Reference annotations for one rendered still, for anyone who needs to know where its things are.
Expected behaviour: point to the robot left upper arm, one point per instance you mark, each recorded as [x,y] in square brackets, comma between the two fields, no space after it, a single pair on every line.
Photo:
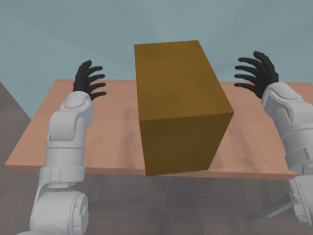
[60,213]

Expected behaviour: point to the right robot forearm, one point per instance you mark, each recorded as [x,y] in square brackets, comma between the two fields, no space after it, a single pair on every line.
[294,120]

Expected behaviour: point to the carton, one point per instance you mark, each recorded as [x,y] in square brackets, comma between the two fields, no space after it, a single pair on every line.
[182,108]

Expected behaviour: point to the robot right upper arm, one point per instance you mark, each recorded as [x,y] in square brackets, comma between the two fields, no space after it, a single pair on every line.
[301,196]

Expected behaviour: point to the left robot forearm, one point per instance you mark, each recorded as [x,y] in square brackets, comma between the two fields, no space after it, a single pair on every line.
[66,139]

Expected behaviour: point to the right robot hand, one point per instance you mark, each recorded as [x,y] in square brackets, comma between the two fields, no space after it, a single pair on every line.
[264,72]

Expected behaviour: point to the table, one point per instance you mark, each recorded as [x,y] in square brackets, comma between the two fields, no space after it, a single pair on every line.
[251,147]

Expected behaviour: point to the left robot hand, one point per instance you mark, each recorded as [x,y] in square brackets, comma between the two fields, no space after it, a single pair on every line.
[82,81]

